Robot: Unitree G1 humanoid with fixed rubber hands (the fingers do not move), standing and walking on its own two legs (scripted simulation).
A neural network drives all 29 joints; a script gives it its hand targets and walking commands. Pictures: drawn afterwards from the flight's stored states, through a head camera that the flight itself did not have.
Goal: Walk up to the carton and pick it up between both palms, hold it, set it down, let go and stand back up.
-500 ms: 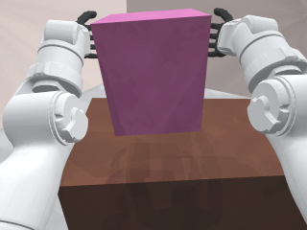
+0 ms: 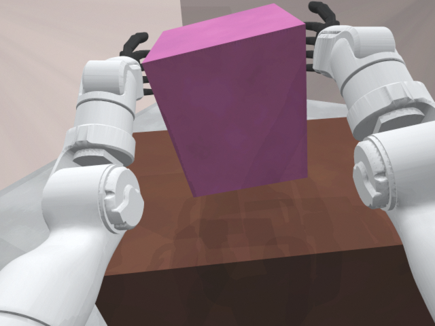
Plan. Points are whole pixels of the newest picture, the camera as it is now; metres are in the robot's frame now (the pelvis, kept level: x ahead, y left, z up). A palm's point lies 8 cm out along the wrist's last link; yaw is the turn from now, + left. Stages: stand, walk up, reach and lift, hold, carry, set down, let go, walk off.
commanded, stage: hold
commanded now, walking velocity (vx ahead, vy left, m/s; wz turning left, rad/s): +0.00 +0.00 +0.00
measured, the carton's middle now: (233, 102) +0.42 -0.05 +0.29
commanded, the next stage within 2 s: set down in 0.66 s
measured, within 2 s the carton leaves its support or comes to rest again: neither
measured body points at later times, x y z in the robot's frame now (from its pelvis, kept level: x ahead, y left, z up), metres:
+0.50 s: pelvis -0.04 +0.01 +0.00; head -0.14 +0.02 +0.44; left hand +0.36 +0.14 +0.32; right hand +0.35 -0.17 +0.36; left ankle -0.02 +0.15 -0.75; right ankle +0.00 -0.10 -0.75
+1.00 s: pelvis -0.02 +0.01 +0.00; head -0.13 +0.01 +0.44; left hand +0.38 +0.13 +0.32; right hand +0.36 -0.17 +0.36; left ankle -0.02 +0.15 -0.75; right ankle +0.00 -0.10 -0.75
